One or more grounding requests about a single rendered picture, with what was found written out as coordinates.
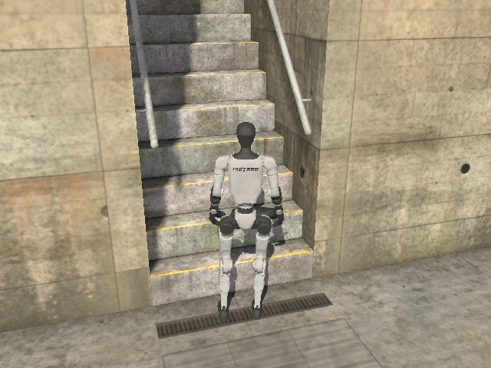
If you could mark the stairs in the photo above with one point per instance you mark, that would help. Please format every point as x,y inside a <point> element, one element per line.
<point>204,78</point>

